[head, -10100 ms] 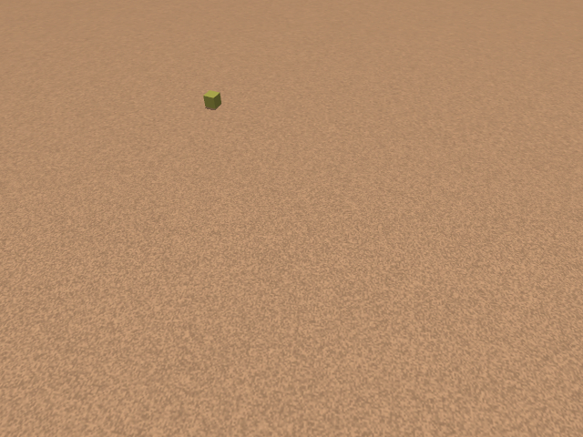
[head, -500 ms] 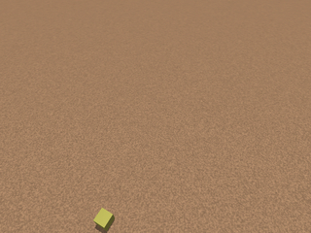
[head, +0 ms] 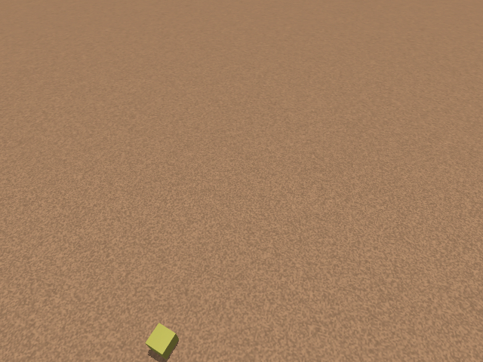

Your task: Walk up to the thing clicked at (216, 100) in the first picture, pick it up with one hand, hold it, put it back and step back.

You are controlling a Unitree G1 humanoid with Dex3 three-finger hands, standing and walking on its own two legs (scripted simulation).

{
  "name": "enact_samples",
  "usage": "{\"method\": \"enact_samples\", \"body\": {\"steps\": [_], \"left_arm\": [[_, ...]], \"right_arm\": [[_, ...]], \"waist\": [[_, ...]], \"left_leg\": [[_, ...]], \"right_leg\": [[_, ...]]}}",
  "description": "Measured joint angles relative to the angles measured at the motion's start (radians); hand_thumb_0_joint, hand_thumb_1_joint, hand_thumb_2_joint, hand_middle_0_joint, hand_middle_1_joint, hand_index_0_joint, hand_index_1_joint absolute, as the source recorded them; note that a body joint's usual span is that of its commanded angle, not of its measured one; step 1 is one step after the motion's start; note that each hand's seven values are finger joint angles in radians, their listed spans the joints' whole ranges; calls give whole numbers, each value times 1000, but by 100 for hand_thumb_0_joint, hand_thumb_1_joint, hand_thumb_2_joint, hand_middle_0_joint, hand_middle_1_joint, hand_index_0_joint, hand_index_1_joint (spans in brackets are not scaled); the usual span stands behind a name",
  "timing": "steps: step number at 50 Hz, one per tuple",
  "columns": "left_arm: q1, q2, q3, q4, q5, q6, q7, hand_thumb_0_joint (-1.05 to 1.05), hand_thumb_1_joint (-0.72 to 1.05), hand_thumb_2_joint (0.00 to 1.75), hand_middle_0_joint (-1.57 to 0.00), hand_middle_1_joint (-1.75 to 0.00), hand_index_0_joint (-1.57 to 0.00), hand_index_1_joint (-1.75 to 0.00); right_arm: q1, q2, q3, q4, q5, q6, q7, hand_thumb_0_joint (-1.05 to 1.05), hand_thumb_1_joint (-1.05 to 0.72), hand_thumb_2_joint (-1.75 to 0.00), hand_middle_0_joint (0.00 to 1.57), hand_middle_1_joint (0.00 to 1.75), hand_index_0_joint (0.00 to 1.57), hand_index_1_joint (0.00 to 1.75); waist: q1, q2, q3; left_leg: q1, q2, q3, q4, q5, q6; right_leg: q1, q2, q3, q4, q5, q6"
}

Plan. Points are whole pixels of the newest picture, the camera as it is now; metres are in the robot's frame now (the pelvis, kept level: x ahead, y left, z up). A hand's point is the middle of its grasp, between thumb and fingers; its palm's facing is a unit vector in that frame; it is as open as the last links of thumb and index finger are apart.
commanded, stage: stand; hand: left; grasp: from above
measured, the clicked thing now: (162, 341) +0.36 +0.31 -0.74
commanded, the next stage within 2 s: rise first in 0.36 s
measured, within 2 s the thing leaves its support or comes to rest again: neither
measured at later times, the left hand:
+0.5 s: hand out of the picture +0.08 +0.25 -0.16, palm faces -0.01 -0.94 -0.35, open 7.4 cm
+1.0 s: hand out of the picture +0.14 +0.27 -0.23, palm faces -0.05 -0.85 -0.52, open 12.3 cm
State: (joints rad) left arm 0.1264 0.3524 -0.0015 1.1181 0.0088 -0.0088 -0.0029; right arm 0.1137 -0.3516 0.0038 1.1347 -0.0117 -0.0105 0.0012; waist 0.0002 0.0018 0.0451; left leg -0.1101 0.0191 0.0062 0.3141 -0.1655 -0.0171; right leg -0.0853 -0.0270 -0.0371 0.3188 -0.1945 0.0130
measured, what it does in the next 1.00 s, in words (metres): lowers itself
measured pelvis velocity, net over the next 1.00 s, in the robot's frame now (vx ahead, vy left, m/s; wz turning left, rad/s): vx -0.01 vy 0.01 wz -0.02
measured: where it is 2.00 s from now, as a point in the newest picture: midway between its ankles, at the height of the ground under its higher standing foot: outside the picture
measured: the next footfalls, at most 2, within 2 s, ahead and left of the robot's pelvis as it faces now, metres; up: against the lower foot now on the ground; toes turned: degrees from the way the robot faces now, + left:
none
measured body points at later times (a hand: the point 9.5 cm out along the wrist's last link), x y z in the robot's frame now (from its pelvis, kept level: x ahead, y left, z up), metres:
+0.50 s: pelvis +0.01 +0.00 +0.00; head +0.01 +0.00 +0.45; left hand +0.08 +0.30 -0.13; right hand +0.08 -0.30 -0.13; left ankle +0.00 +0.13 -0.75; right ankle -0.01 -0.12 -0.75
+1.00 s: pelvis -0.01 +0.01 -0.06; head +0.07 +0.02 +0.38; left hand +0.14 +0.32 -0.19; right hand +0.11 -0.26 -0.17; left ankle +0.00 +0.13 -0.75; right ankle -0.01 -0.12 -0.75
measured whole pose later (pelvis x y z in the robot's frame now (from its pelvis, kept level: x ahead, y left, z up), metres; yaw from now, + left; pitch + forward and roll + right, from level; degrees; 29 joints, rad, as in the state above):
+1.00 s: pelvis -0.01 +0.01 -0.06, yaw -1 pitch +14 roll -1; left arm 0.02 0.29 0.19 0.88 0.24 0.17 0.15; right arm 0.25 -0.25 -0.04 0.66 0.01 -0.09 0.00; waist -0.02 -0.01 -0.07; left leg -0.75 0.04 0.01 0.95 -0.44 -0.01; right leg -0.72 -0.02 -0.02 0.93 -0.45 0.02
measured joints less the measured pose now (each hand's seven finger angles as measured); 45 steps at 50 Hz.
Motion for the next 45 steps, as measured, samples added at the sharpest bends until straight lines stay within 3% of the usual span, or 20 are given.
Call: {"method": "enact_samples", "body": {"steps": [24,28,31,36,40,45], "left_arm": [[0,0,0,-2,0,-1,3,1,90,90,-21,-30,-20,-31],[-54,-26,45,-52,-25,-17,20,1,84,90,-23,-35,-21,-36],[-148,-26,85,-29,7,-8,11,1,73,88,-24,-43,-22,-44],[-209,-7,153,-48,112,19,7,1,45,85,-26,-59,-24,-60],[-191,-22,158,-98,157,82,51,1,18,81,-29,-69,-28,-69],[-155,-44,169,-147,188,149,96,0,-9,78,-32,-75,-32,-75]], "right_arm": [[-3,0,-2,-4,0,0,-1,1,-90,-90,20,30,20,30],[52,13,1,-167,51,-23,-32,1,-90,-90,20,30,20,30],[61,46,-5,-245,55,-29,-41,1,-89,-90,20,30,20,30],[98,99,-26,-338,36,-33,-25,1,-89,-90,20,30,20,30],[141,107,-32,-390,34,-31,-11,1,-91,-90,20,30,20,30],[155,103,-39,-441,29,-52,-1,1,-94,-91,20,30,20,30]], "waist": [[0,0,-2],[-5,4,2],[-10,-3,6],[-24,-21,-35],[-26,-12,-67],[-27,-2,-98]], "left_leg": [[8,2,4,-1,-8,-1],[-96,0,-7,87,-36,3],[-188,4,-6,161,-57,1],[-336,13,3,294,-111,-1],[-407,14,4,375,-152,2],[-521,15,4,502,-212,8]], "right_leg": [[7,2,4,-3,-6,0],[-92,-2,-5,85,-36,-2],[-185,1,-2,158,-57,-5],[-338,7,11,290,-106,-8],[-405,7,15,362,-141,-4],[-515,6,18,479,-195,1]]}}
